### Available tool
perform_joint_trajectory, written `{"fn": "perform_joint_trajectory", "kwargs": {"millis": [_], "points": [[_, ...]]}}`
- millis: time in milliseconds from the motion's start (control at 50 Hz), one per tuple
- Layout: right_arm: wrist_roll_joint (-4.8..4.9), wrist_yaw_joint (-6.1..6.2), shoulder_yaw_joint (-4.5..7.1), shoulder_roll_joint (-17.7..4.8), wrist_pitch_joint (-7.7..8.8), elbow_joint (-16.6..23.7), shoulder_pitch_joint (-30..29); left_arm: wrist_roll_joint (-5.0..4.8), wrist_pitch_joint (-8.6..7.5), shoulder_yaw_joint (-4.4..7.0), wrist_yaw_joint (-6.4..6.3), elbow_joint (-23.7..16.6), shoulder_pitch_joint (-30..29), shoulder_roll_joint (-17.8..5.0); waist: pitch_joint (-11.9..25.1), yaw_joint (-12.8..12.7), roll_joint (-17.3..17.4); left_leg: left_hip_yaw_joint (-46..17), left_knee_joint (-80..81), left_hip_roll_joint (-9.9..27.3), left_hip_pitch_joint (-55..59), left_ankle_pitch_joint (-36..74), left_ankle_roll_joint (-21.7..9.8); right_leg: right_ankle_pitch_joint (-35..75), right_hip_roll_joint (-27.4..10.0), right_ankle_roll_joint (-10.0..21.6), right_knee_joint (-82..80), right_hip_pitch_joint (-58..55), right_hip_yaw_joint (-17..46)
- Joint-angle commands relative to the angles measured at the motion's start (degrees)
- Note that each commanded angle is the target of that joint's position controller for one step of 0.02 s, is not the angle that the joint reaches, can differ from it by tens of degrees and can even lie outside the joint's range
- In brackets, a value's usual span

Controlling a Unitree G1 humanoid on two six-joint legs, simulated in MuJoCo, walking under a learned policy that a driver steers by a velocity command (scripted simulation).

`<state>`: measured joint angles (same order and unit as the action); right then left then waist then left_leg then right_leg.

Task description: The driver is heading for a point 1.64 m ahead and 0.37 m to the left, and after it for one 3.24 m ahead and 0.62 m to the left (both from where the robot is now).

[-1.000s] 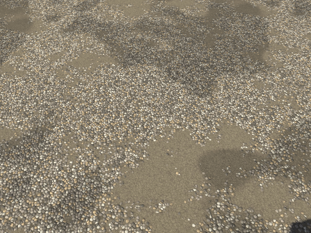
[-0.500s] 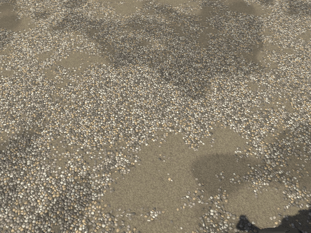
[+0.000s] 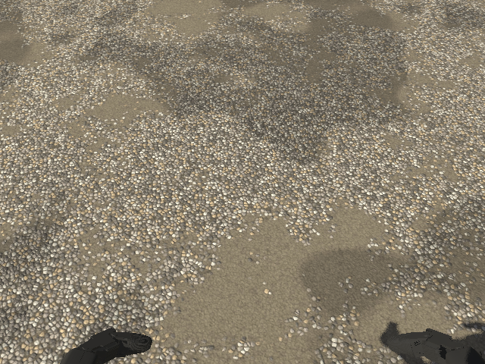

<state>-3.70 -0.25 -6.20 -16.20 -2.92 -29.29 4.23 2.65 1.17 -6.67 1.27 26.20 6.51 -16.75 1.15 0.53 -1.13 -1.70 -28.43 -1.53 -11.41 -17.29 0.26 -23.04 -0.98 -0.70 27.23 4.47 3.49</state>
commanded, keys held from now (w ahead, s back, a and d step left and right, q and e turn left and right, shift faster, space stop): w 1.00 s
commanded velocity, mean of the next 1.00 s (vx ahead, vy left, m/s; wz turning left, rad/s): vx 0.50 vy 0.00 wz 0.00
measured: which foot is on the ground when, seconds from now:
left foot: down 0.00-1.00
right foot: down 0.00-1.00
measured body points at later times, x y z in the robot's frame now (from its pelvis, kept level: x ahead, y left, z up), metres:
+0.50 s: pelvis -0.01 -0.02 +0.00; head +0.00 -0.02 +0.45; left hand +0.19 +0.21 -0.06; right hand +0.20 -0.24 -0.06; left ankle -0.02 +0.13 -0.73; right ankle -0.09 -0.13 -0.73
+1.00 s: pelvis +0.00 -0.02 +0.00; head +0.00 -0.03 +0.45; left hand +0.19 +0.21 -0.07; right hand +0.20 -0.25 -0.06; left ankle -0.02 +0.13 -0.73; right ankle -0.09 -0.13 -0.73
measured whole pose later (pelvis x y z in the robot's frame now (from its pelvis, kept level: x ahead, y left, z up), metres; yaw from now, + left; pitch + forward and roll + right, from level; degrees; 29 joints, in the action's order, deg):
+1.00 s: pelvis +0.00 -0.02 +0.00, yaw +0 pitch +0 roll +1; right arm -3.5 1.6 -6.3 -16.1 -2.9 -29.9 7.8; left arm 2.5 1.2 -6.2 0.9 31.5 9.1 -17.1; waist 0.4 0.5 -0.4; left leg -3.4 -24.8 0.6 -9.9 -15.3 2.4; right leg -20.5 1.3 1.3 23.0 2.7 3.1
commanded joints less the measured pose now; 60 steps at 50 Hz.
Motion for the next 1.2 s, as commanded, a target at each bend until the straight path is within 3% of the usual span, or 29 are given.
{"fn": "perform_joint_trajectory", "kwargs": {"millis": [20,340,480,1200], "points": [[0.3,0.26,2.02,-6.4,1.22,5.1,-4.2,-0.49,-1.03,2.4,-0.33,-4.7,-3.7,-7.1,4.0,0.3,0.2,-6.3,1.2,5.1,7.2,23.3,-2.1,23.6,-3.2,-0.6,-3.5,5.4,3.8],[0.58,1.14,2.03,-6.4,1.49,4.8,-2.3,-0.34,-0.91,2.4,-0.5,-2.6,-1.8,-6.8,4.1,-0.2,0.2,-5.9,2.0,4.9,5.8,19.8,-1.4,23.4,-2.7,0.8,-4.6,4.0,4.4],[0.19,1.38,1.76,-5.8,1.33,5.1,-1.7,-0.11,-0.84,2.43,-0.53,-1.9,-1.7,-6.8,3.9,-0.1,0.3,-5.8,2.0,4.8,6.0,21.5,-1.0,26.4,-2.6,0.8,-4.7,3.5,4.4],[0.16,2.38,1.78,-5.6,0.8,4.4,-0.1,-0.22,-0.97,2.54,-0.58,1.2,-0.2,-6.8,3.9,-0.1,0.7,-6.5,4.3,5.0,8.1,24.5,0.0,31.0,-2.5,0.9,-6.8,1.1,4.9]]}}
Velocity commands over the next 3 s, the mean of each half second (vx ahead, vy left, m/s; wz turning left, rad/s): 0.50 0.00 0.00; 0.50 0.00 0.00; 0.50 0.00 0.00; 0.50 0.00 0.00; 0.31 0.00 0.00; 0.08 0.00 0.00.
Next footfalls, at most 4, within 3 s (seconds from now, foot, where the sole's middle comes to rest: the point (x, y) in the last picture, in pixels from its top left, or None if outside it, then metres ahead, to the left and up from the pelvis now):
none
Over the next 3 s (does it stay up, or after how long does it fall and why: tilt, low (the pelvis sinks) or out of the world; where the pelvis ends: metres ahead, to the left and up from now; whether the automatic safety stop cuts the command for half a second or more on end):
stays up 0.01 -0.02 0.01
